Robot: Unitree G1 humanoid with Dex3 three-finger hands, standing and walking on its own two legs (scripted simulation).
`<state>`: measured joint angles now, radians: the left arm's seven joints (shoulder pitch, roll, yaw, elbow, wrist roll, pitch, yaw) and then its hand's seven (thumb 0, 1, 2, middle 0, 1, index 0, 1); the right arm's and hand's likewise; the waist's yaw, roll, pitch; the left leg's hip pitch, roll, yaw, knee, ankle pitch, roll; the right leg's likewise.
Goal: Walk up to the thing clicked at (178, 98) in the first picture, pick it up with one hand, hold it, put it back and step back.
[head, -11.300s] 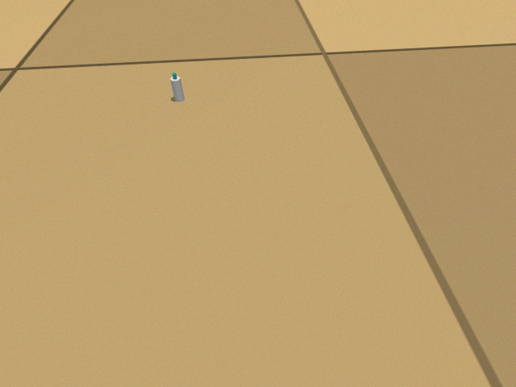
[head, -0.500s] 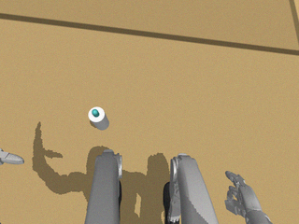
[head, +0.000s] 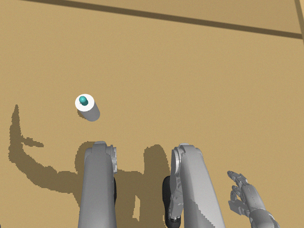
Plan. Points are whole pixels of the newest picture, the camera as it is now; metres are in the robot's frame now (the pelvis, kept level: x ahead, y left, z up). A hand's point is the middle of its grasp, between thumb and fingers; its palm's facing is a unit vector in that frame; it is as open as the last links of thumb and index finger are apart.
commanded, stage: go down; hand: left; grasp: from the side
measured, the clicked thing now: (87, 107) +0.48 +0.24 -0.33
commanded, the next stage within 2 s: approach in 0.84 s
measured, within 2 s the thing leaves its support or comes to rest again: neither
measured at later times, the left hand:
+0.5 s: hand out of the picture +0.38 +0.41 -0.03, palm faces +0.21 -0.97 -0.12, open 17.3 cm
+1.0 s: hand out of the picture +0.39 +0.42 -0.04, palm faces +0.21 -0.97 -0.10, open 17.3 cm
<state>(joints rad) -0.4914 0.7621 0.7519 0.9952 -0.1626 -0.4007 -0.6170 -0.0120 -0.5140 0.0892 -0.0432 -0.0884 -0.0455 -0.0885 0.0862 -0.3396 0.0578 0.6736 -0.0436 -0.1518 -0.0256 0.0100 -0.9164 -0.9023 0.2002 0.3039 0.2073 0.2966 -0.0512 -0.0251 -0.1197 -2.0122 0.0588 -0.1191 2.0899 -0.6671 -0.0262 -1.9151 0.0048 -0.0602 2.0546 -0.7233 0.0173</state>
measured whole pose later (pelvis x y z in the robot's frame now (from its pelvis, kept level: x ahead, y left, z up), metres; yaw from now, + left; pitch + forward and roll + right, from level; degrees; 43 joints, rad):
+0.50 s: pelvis -0.01 +0.00 -0.04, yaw -1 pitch +32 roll -7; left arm -0.57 0.84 0.80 1.03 -0.17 -0.37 -0.66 -0.01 -0.50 0.09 -0.04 -0.08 -0.04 -0.08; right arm 0.10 -0.35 0.09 0.67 -0.05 -0.15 -0.02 0.01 -0.91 -0.90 0.20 0.30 0.21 0.30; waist -0.07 -0.03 -0.10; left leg -2.12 0.05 -0.14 2.21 -0.66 -0.02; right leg -2.01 0.01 -0.06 2.17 -0.72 0.02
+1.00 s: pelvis -0.01 +0.00 -0.06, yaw -2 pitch +31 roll -8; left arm -0.60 0.91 0.84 1.06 -0.18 -0.38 -0.69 -0.01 -0.50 0.09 -0.04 -0.07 -0.04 -0.08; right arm 0.09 -0.36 0.12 0.67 -0.06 -0.14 -0.01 0.01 -0.91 -0.90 0.20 0.30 0.21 0.30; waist -0.09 -0.04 -0.07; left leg -2.17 0.05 -0.16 2.28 -0.67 -0.02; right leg -2.05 0.02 -0.08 2.22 -0.72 0.03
